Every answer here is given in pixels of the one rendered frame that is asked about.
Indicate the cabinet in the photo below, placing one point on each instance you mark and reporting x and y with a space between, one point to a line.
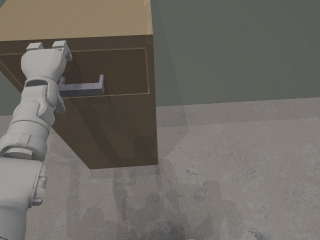
104 131

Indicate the robot left hand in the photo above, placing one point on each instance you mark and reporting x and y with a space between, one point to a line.
49 63

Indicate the handle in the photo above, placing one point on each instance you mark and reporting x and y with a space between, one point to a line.
81 89

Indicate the left robot forearm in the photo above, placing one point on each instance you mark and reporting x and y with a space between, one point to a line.
29 129

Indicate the robot left upper arm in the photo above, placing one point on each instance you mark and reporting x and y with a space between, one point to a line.
22 185

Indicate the drawer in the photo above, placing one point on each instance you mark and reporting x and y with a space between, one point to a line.
124 69

